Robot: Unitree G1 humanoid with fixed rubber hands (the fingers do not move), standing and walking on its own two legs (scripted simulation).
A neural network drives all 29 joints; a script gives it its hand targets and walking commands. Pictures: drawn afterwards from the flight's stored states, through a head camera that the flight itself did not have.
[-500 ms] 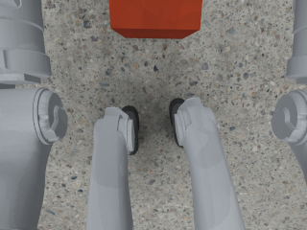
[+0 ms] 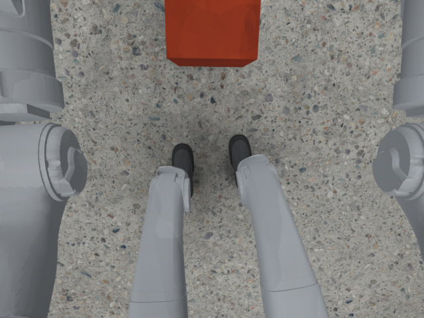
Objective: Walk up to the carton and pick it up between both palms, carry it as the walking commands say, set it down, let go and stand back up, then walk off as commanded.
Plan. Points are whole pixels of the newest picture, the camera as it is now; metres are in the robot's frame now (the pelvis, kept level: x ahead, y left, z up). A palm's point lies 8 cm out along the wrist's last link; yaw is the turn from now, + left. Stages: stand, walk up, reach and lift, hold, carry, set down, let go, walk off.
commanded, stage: set down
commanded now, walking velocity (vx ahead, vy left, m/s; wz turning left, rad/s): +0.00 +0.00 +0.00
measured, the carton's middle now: (211, 19) +0.58 -0.04 -0.52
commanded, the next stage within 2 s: let go in 0.10 s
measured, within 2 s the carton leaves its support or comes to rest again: neither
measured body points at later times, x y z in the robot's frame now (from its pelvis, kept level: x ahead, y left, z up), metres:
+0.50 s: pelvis +0.04 +0.00 +0.06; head +0.36 -0.01 +0.36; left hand +0.50 +0.18 -0.08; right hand +0.46 -0.24 -0.08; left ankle +0.10 +0.11 -0.61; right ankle +0.11 -0.10 -0.61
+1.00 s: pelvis +0.09 +0.01 +0.12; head +0.17 +0.01 +0.56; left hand +0.31 +0.24 +0.02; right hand +0.28 -0.23 +0.03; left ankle +0.10 +0.11 -0.61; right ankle +0.11 -0.10 -0.61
